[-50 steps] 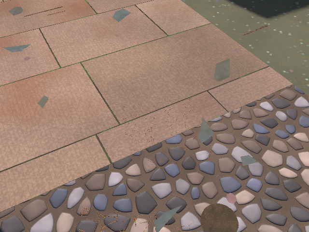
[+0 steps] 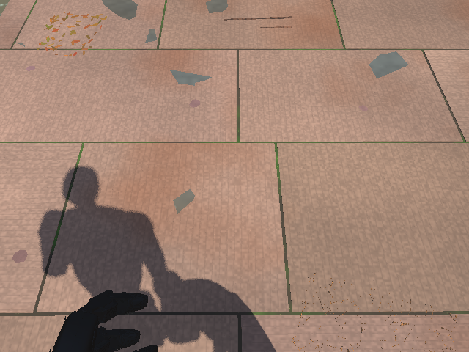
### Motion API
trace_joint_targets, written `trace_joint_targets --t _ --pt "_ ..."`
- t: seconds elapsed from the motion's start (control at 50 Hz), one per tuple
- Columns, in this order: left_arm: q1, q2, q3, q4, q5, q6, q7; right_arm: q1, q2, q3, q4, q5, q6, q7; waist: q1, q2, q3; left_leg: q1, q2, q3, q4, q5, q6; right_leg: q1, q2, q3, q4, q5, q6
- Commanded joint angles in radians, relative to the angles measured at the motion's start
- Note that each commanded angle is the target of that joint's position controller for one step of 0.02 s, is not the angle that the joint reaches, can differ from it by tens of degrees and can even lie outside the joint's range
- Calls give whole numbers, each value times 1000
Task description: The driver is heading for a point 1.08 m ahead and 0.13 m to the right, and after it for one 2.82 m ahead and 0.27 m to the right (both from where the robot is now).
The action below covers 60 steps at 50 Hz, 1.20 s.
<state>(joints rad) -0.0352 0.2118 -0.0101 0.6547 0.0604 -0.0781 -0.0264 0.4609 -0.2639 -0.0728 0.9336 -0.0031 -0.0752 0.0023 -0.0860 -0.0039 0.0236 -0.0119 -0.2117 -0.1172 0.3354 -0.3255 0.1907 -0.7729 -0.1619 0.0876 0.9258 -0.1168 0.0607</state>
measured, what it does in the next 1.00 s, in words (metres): walks ahead: right foot, then left foot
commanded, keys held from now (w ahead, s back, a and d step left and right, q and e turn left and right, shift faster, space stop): w+shift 0.54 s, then w+e+shift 0.46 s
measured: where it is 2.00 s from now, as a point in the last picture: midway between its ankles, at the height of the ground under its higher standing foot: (238, 60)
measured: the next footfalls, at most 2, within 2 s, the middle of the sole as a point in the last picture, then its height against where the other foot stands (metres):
right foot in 0.16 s outside the picture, level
left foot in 0.60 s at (181, 263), level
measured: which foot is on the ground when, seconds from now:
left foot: down 0.00-0.14, up 0.16-0.58, down 0.60-1.00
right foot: up 0.00-0.14, down 0.16-0.62, up 0.64-1.00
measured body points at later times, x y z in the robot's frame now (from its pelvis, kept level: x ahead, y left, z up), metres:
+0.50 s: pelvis +0.47 -0.03 +0.00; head +0.50 -0.02 +0.45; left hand +0.31 +0.20 -0.13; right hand +0.77 -0.17 -0.05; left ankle +0.65 +0.13 -0.68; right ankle +0.33 -0.16 -0.73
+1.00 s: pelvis +0.94 +0.06 -0.02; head +0.97 +0.06 +0.43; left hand +1.17 +0.29 -0.11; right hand +0.87 -0.20 -0.15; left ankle +0.72 +0.12 -0.72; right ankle +1.15 -0.01 -0.69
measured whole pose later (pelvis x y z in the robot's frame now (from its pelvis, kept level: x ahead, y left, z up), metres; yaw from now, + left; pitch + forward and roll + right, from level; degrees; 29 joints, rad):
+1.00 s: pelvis +0.94 +0.06 -0.02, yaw -5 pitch +1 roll +1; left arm 0.04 0.28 0.03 0.73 0.02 -0.02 -0.08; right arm 0.48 -0.24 -0.03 0.95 -0.01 -0.12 -0.02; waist -0.04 -0.03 0.05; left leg 0.26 -0.05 0.31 0.21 -0.43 0.00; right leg -0.73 -0.02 -0.18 0.75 0.07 -0.15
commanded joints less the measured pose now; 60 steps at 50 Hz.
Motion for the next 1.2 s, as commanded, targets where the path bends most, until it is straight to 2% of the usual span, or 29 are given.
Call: trace_joint_targets --t 0.02,0.1,0.14,0.16,0.18,0.2,0.22,0.24,0.3,0.38,0.48,0.54,0.58,0.6,0.62,0.64,0.66,0.7,0.78,0.84,0.96,1.0,1.04,1.06,1.08,1.1,1.12,1.14,1.2 --pt "-76 66 3 -79 -19 -1 -6 8 -160 -37 -67 14 -25 5 -7 31 63 -226 193 -186 -156 653 65 250 111 -151 -243 228 -28" --pt "25 141 33 -68 -23 -12 15 10 -192 -39 -55 5 -38 -6 40 98 -62 34 260 -182 30 1092 -5 453 194 -143 -404 201 -102" --pt "361 233 80 22 -44 -14 43 -92 -248 -51 -73 -25 -35 -7 253 110 -220 12 256 -155 422 1105 -31 752 173 -126 -428 75 -130" --pt "560 284 101 70 -29 -10 62 -137 -172 -35 -97 -39 -39 -5 333 63 -307 -177 210 -116 742 834 -39 986 62 -18 -343 -149 -144" --pt "526 358 117 87 21 -18 50 79 21 12 -131 25 -35 3 141 -338 -413 -551 58 -40 1123 -138 -92 1237 -271 590 -470 -301 -301" --pt "455 271 116 71 1 -10 22 18 -64 20 -123 7 -34 -7 167 -209 -373 -668 113 -37 1150 -76 -65 1160 -233 787 -632 -551 -313" --pt "355 187 100 69 -8 -13 16 -102 -98 12 -137 -2 -26 -4 148 -84 -178 -698 177 -28 1097 46 -66 976 -187 602 -668 -548 -294" --pt "332 140 91 86 -6 -15 10 -175 -104 15 -156 -17 -23 7 143 13 -101 -681 201 -13 1047 79 -66 847 -146 481 -675 -427 -279" --pt "416 83 67 177 -16 -32 13 -224 -43 35 -207 -38 1 40 86 -47 -13 -670 240 -34 966 54 -74 675 -65 276 -726 -280 -243" --pt "447 139 73 205 -40 -59 10 -384 -49 57 -295 -49 9 54 68 -52 93 -778 274 12 755 156 -106 587 -41 108 -860 -129 -247" --pt "510 193 78 235 -66 -74 4 -559 -27 88 -350 -31 -7 77 100 -45 123 -493 266 195 332 444 -81 568 -3 -82 -989 311 -217" --pt "565 250 83 262 -54 -58 16 -534 -76 71 -334 -43 -8 54 75 -94 33 -430 173 253 260 321 -44 826 -28 -138 -785 910 -193" --pt "551 286 87 272 -40 -27 37 -234 -139 38 -249 -46 -8 25 -75 -134 -147 -94 133 203 231 202 -21 808 -44 -127 -375 1047 -170" --pt "520 267 83 254 -38 -21 40 -44 -193 13 -193 -55 -8 8 -161 -112 -236 164 226 115 236 145 -12 624 -6 -122 -84 808 -164" --pt "578 110 52 208 -46 -24 26 30 -287 -13 -179 -84 -12 -9 -87 142 -371 418 526 -244 214 -131 2 330 117 -114 309 -30 -168" --pt "643 108 52 185 -96 -27 24 12 -289 -20 -193 -75 -7 0 -36 251 -519 498 682 -691 14 -265 57 136 196 -4 550 -339 -173" --pt "502 174 68 171 -83 -22 32 -77 -212 -13 -185 -59 -8 5 -23 105 -321 345 601 -541 -32 -281 19 45 124 4 539 -205 -185" --pt "418 134 59 171 -69 -13 15 -162 -118 5 -161 -53 -28 9 33 11 -80 33 528 -263 -95 -34 -21 87 60 -5 418 -108 -173" --pt "382 80 62 160 -39 57 -19 -146 -43 22 -98 -8 -61 9 112 54 33 -125 433 51 -188 186 -105 89 9 -24 358 -71 -150" --pt "232 57 49 88 -44 64 -33 -125 -42 23 -78 -10 -76 12 110 81 89 -160 384 249 -222 451 -145 47 23 -103 235 79 -143" --pt "100 95 35 36 -44 51 -58 -66 -137 17 -64 -6 -72 -28 126 55 75 2 374 423 -131 1172 -208 241 178 -312 -180 253 -219" --pt "262 154 54 76 -46 57 -50 -98 -205 0 -85 -14 -45 -55 226 117 -29 66 421 409 88 1460 -215 421 241 -321 -193 159 -247" --pt "658 248 106 189 -46 62 -23 -212 -243 -17 -128 -33 -8 -57 414 106 -180 -80 447 355 621 1386 -187 813 255 -211 -220 9 -318" --pt "674 276 130 209 -65 60 0 -238 -190 -13 -122 -32 3 -32 401 -33 -130 -253 287 360 1044 566 -173 901 212 -113 -324 -29 -364" --pt "562 341 142 202 -62 71 8 -222 -34 31 -199 -54 -18 -17 233 -251 -48 -659 144 270 1386 -183 -196 987 105 183 -244 218 -432" --pt "510 399 153 151 -42 75 10 -174 -38 48 -306 -29 -45 -12 178 -236 -252 -867 155 50 1438 -180 -204 1150 -57 630 -508 -120 -600" --pt "475 322 145 127 -37 74 18 -232 -95 50 -303 -42 -69 -10 180 -36 -152 -915 213 8 1323 -100 -190 1042 -96 752 -700 -371 -553" --pt "437 256 128 136 -37 70 22 -260 -124 43 -293 -41 -73 -6 128 89 -22 -871 257 12 1203 -31 -194 857 -72 679 -735 -378 -496" --pt "386 220 108 131 -51 23 30 -267 -97 56 -296 -76 -11 -6 32 134 73 -679 332 26 984 -43 -251 483 53 452 -741 -141 -445"
Velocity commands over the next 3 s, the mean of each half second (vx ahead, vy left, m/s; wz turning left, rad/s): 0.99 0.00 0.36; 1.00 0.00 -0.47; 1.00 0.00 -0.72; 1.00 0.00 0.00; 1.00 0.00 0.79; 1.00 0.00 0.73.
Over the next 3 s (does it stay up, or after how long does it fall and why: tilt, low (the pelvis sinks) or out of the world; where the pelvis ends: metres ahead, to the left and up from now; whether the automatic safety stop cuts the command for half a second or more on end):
stays up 2.75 -0.34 0.01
